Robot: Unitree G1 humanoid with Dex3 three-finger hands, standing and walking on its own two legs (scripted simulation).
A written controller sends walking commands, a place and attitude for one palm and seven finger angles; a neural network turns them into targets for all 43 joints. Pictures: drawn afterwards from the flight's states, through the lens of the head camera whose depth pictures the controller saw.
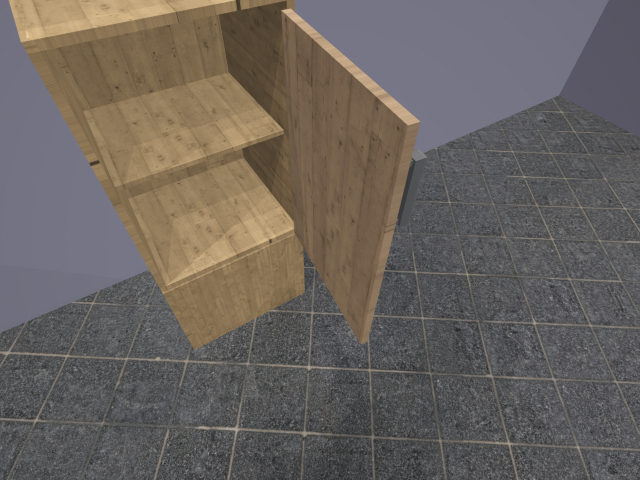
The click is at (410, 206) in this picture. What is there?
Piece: cupboard door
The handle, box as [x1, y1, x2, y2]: [396, 150, 426, 226]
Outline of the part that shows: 419,150 413,151 396,223 399,226 409,221 425,164 426,156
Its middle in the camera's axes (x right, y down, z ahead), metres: +0.12 -0.07 +0.62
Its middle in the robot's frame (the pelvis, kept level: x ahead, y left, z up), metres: +0.53 -0.09 +0.05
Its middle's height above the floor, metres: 0.81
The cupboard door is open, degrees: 84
